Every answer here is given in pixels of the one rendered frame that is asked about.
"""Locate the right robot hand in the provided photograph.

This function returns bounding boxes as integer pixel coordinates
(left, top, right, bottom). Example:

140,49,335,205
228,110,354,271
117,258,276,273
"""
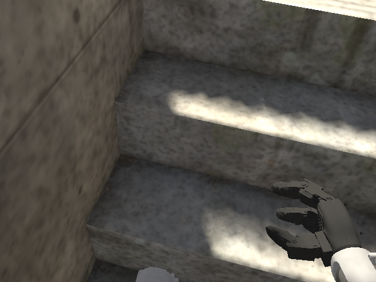
266,179,362,267

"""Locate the right robot forearm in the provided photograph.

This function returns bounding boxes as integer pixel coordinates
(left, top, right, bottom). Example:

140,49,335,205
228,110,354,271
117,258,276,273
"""
331,247,376,282

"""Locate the left robot thigh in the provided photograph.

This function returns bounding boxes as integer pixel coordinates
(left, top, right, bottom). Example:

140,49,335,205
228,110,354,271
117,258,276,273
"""
137,267,179,282

